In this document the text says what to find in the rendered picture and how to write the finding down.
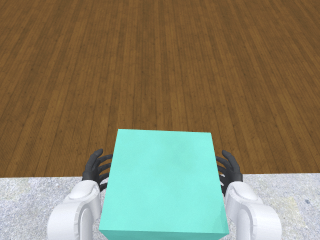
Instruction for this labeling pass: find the left robot hand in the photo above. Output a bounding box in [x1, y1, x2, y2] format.
[81, 148, 113, 192]

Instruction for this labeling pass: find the carton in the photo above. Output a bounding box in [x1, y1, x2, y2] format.
[98, 129, 230, 240]

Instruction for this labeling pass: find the right robot forearm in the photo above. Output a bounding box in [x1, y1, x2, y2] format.
[224, 181, 283, 240]

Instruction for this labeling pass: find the left robot forearm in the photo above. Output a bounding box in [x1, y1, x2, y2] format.
[46, 180, 102, 240]

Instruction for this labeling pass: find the right robot hand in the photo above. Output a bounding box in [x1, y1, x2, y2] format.
[215, 150, 243, 197]

